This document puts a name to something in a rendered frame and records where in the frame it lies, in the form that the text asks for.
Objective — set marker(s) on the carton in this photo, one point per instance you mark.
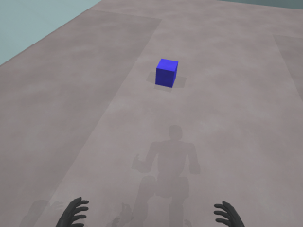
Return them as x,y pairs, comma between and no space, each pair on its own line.
166,71

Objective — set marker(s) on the left robot hand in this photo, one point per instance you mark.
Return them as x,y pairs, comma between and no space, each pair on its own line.
68,217

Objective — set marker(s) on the right robot hand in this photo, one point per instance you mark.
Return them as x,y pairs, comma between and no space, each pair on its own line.
234,220

